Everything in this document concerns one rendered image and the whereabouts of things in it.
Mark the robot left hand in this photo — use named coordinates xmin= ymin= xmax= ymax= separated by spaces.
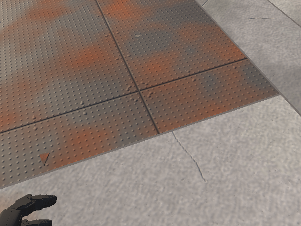
xmin=0 ymin=194 xmax=57 ymax=226

